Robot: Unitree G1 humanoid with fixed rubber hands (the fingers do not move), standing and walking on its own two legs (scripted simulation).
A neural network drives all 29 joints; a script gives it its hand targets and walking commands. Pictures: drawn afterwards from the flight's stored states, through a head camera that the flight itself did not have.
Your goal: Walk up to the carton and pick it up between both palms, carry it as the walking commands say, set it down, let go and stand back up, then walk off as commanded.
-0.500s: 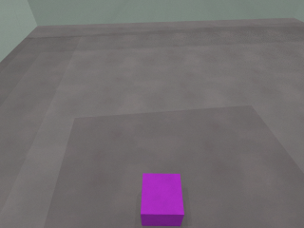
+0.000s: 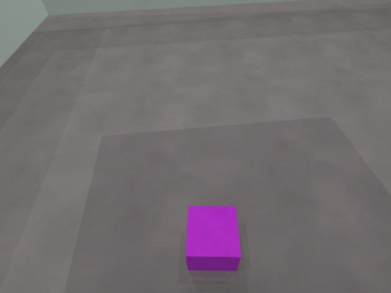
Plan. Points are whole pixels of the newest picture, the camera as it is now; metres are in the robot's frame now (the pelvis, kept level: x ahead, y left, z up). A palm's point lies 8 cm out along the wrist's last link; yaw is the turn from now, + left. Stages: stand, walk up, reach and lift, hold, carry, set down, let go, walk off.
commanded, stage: walk off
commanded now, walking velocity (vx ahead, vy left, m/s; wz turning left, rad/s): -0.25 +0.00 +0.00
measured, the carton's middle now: (212, 238) +0.50 -0.02 -0.67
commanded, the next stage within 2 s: stand in 1.46 s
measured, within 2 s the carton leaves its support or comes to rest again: neither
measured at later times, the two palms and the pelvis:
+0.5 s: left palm out of the picture -0.06 +0.25 -0.15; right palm out of the picture -0.10 -0.26 -0.13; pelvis -0.13 +0.00 -0.01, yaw +3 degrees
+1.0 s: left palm out of the picture -0.23 +0.24 -0.12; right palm out of the picture -0.21 -0.27 -0.16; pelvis -0.27 -0.02 +0.00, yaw +3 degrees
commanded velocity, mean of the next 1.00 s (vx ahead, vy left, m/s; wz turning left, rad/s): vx -0.25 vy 0.00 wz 0.00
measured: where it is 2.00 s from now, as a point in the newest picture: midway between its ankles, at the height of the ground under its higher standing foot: outside the picture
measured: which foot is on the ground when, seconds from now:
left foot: down 0.00-0.14, up 0.16-0.42, down 0.44-0.80, up 0.82-1.00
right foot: down 0.00-0.46, up 0.48-0.78, down 0.80-1.00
